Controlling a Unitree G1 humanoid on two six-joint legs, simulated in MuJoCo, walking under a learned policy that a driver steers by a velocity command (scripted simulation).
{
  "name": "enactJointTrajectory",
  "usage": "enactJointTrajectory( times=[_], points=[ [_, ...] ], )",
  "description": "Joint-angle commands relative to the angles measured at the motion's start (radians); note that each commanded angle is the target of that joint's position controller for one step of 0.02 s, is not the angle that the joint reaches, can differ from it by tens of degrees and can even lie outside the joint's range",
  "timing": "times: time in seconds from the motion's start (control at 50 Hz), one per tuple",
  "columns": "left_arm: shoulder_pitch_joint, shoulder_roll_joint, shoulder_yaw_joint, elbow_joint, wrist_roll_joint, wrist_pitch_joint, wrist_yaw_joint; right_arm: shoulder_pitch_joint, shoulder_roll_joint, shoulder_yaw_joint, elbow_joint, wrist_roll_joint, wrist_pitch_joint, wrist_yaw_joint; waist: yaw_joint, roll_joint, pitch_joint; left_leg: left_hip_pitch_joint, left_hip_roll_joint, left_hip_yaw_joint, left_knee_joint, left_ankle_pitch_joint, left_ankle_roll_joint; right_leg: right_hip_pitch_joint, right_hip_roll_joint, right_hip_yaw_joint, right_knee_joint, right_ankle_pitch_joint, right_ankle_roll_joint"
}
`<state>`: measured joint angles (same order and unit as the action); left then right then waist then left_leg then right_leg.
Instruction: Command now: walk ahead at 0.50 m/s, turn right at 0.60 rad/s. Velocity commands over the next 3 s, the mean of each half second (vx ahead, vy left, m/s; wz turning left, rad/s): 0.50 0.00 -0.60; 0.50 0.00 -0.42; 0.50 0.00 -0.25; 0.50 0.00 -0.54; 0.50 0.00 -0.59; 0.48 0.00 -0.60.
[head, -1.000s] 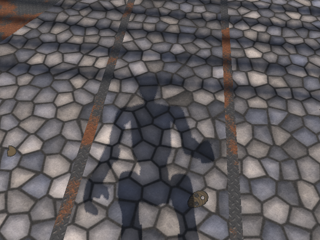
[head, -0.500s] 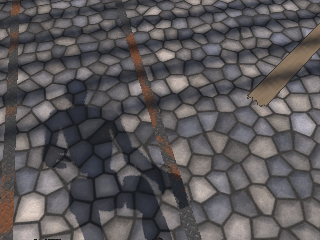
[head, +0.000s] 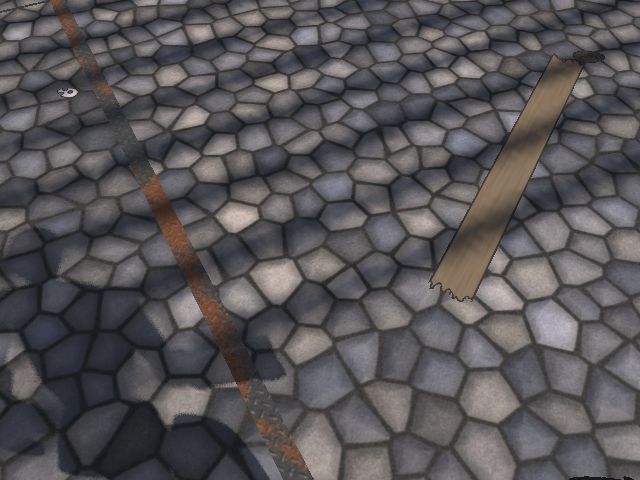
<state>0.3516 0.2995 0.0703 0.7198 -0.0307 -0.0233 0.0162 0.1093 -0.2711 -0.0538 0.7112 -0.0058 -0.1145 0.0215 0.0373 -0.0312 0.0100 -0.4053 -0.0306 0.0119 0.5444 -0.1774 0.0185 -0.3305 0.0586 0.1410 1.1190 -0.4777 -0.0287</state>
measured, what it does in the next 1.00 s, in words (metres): walks ahead, turning right: right foot, then left foot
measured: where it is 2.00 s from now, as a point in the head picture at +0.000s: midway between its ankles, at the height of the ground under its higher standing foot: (530, 286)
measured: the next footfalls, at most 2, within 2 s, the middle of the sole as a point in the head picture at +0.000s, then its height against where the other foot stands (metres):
right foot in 0.42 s outside the picture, level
left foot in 0.92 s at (391, 382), level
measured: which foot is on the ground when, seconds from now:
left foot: down 0.00-0.44, up 0.46-0.90, down 0.92-1.00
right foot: up 0.00-0.40, down 0.42-0.92, up 0.94-1.00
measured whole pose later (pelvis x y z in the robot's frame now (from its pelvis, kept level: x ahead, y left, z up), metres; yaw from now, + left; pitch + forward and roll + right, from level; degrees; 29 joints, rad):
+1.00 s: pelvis +0.55 -0.14 +0.00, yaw -30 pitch +2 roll +1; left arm 0.37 0.29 0.06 0.75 -0.02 -0.04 0.01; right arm 0.11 -0.28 -0.04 0.72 0.00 -0.11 0.04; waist 0.04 -0.02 0.01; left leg -0.42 -0.04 0.02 0.55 -0.16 0.04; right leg -0.24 0.08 0.15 1.02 -0.50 -0.04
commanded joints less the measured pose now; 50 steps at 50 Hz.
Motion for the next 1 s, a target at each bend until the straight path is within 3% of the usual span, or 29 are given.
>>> enactJointTrajectory(
  times=[0.02,0.06,0.12,0.24,0.32,0.38,0.4,0.42,0.44,0.46,0.48,0.5,0.52,0.54,0.56,0.64,0.74,0.78,0.84,0.88,0.9,0.92,0.94,0.96,0.98,1.0],
  points=[
    [-0.075,0.131,0.034,-0.110,0.012,-0.013,-0.001,0.106,-0.105,-0.032,-0.021,-0.006,0.009,-0.010,-0.083,0.103,-0.026,0.373,0.320,-0.398,-0.291,-0.116,0.151,-0.420,-0.130,0.004,0.130,0.127,0.017],
    [-0.061,0.091,0.031,-0.115,0.000,-0.004,-0.012,0.097,-0.094,-0.029,-0.007,-0.008,0.003,-0.014,-0.057,0.148,-0.013,0.300,0.282,-0.271,-0.336,-0.016,0.145,-0.358,-0.163,-0.017,0.078,0.164,0.017],
    [-0.104,0.055,0.020,-0.141,0.005,0.007,-0.015,0.113,-0.127,-0.042,0.020,0.000,-0.006,-0.017,-0.057,0.119,0.006,0.297,0.298,-0.168,-0.380,0.103,0.174,-0.401,-0.178,-0.032,-0.004,0.218,0.034],
    [-0.241,0.028,0.004,-0.170,0.008,-0.008,-0.044,0.131,-0.173,-0.051,0.055,0.004,0.012,-0.025,-0.101,0.092,0.036,0.346,0.271,0.046,-0.389,0.241,0.143,-0.369,-0.167,-0.103,-0.313,0.481,0.032],
    [-0.336,0.028,0.001,-0.210,0.004,-0.009,-0.068,0.182,-0.209,-0.061,0.085,0.022,0.033,-0.025,-0.124,0.092,0.072,0.433,0.304,0.109,-0.363,0.302,0.121,-0.341,-0.144,-0.163,-0.446,0.450,-0.004],
    [-0.282,0.078,0.026,-0.216,0.012,-0.002,-0.073,0.174,-0.253,-0.075,0.087,0.039,0.051,-0.032,-0.061,0.132,0.015,0.496,0.312,0.166,-0.192,0.734,0.092,-0.199,-0.064,-0.234,-0.483,0.302,-0.064],
    [-0.176,0.112,0.047,-0.193,0.012,0.003,-0.070,0.165,-0.262,-0.078,0.084,0.044,0.059,-0.036,0.006,0.133,-0.045,0.481,0.297,0.189,-0.038,0.858,0.078,-0.059,-0.020,-0.257,-0.513,0.289,-0.095],
    [-0.001,0.166,0.080,-0.144,0.009,0.009,-0.057,0.160,-0.240,-0.068,0.079,0.043,0.061,-0.040,0.098,0.103,-0.133,0.365,0.262,0.214,0.186,0.813,0.044,0.204,0.014,-0.246,-0.570,0.356,-0.135],
    [0.117,0.252,0.103,-0.116,0.001,0.019,-0.035,0.199,-0.148,-0.036,0.057,-0.004,0.055,-0.037,0.107,-0.087,-0.219,0.070,0.199,0.210,0.519,0.213,0.000,0.509,-0.173,0.041,-0.565,0.400,-0.202],
    [0.049,0.322,0.099,-0.157,0.000,0.003,-0.039,0.234,-0.076,-0.005,-0.009,-0.009,0.024,-0.027,0.007,-0.263,-0.353,-0.295,-0.015,0.035,0.833,-0.431,-0.045,0.732,-0.388,0.658,-0.751,0.147,-0.410],
    [0.065,0.229,0.075,-0.162,0.007,-0.014,-0.049,0.123,-0.182,-0.027,-0.020,0.029,-0.009,-0.012,0.087,-0.112,-0.356,-0.403,0.038,-0.118,0.880,-0.371,-0.028,0.718,-0.389,0.658,-0.833,0.074,-0.372],
    [0.038,0.187,0.060,-0.149,0.013,-0.028,-0.049,0.065,-0.186,-0.026,-0.044,0.052,-0.024,-0.005,0.074,-0.087,-0.216,-0.442,0.077,-0.100,0.829,-0.285,-0.008,0.603,-0.356,0.513,-0.833,0.125,-0.330],
    [-0.023,0.160,0.050,-0.149,0.013,-0.035,-0.050,0.065,-0.170,-0.021,-0.033,0.033,-0.029,-0.012,0.021,0.013,-0.128,-0.387,0.120,-0.100,0.732,-0.208,-0.007,0.443,-0.308,0.397,-0.833,0.241,-0.292],
    [-0.083,0.132,0.041,-0.158,0.018,-0.037,-0.046,0.070,-0.178,-0.028,-0.023,0.008,-0.025,-0.018,-0.016,0.015,-0.094,-0.315,0.146,-0.103,0.645,-0.166,-0.015,0.328,-0.272,0.316,-0.840,0.351,-0.272],
    [-0.117,0.121,0.034,-0.171,0.028,-0.037,-0.042,0.090,-0.180,-0.031,-0.017,0.001,-0.013,-0.016,-0.045,-0.004,-0.074,-0.257,0.158,-0.105,0.614,-0.138,-0.023,0.250,-0.247,0.275,-0.861,0.420,-0.266],
    [-0.100,0.146,0.039,-0.146,0.023,-0.043,-0.018,0.053,-0.131,-0.020,-0.029,-0.014,0.019,-0.020,-0.055,0.000,-0.037,-0.221,0.136,-0.070,0.437,-0.028,-0.083,0.109,-0.202,0.170,-0.895,0.563,-0.273],
    [-0.027,0.149,0.038,-0.095,0.015,-0.035,-0.002,-0.118,-0.082,0.005,-0.061,-0.002,0.011,-0.002,0.023,-0.037,-0.005,-0.119,0.075,-0.049,0.083,0.295,-0.092,0.067,-0.146,0.092,-0.885,0.433,-0.199],
    [0.014,0.147,0.036,-0.066,0.011,-0.036,-0.004,-0.156,-0.093,0.003,-0.074,0.008,0.003,0.007,0.044,-0.045,0.008,-0.109,0.070,-0.058,0.030,0.320,-0.077,0.108,-0.175,0.122,-0.865,0.397,-0.194],
    [0.043,0.142,0.035,-0.037,0.012,-0.029,-0.004,-0.170,-0.124,-0.008,-0.089,0.009,-0.005,0.017,0.043,-0.062,0.021,-0.131,0.065,-0.067,-0.032,0.222,-0.034,0.225,-0.228,0.185,-0.796,0.423,-0.182],
    [0.036,0.148,0.038,-0.026,0.015,-0.020,-0.003,-0.120,-0.139,-0.017,-0.082,0.009,-0.010,0.017,0.013,-0.091,0.018,-0.079,0.053,-0.045,-0.055,0.128,0.002,0.271,-0.245,0.206,-0.747,0.528,-0.165],
    [0.021,0.137,0.033,-0.028,0.015,-0.017,-0.004,-0.040,-0.156,-0.029,-0.061,0.004,-0.013,0.012,-0.032,-0.089,-0.018,0.032,0.030,-0.018,-0.093,0.125,0.030,0.274,-0.211,0.184,-0.666,0.664,-0.145],
    [0.013,0.105,0.020,-0.037,0.022,-0.017,-0.005,0.087,-0.192,-0.045,-0.038,-0.007,-0.018,0.007,-0.091,-0.061,-0.129,0.243,0.091,-0.066,-0.063,0.169,0.078,0.220,-0.157,0.136,-0.487,0.705,-0.114],
    [0.092,0.057,0.002,-0.052,0.020,-0.025,-0.004,0.230,-0.270,-0.066,-0.022,-0.022,-0.018,0.004,-0.108,0.107,-0.297,0.615,0.287,-0.361,-0.042,0.126,0.205,-0.063,-0.042,0.044,-0.157,0.489,-0.043],
    [0.164,0.034,-0.010,-0.043,0.010,-0.037,-0.003,0.315,-0.260,-0.070,0.023,-0.001,-0.005,0.017,-0.104,0.333,-0.365,0.774,0.411,-0.733,-0.194,-0.127,0.293,-0.311,0.047,0.017,0.088,-0.092,0.006],
    [0.079,0.119,0.007,-0.045,-0.002,-0.041,-0.006,0.299,-0.183,-0.048,0.022,0.025,-0.001,0.017,-0.130,0.219,-0.245,0.710,0.400,-0.733,-0.241,-0.324,0.257,-0.426,-0.008,0.064,0.179,-0.074,0.002],
    [-0.025,0.140,0.012,-0.068,-0.002,-0.042,-0.007,0.228,-0.155,-0.037,0.011,0.021,0.007,0.012,-0.127,0.137,-0.120,0.576,0.368,-0.598,-0.261,-0.303,0.222,-0.455,-0.055,0.019,0.176,0.013,-0.001]
  ],
)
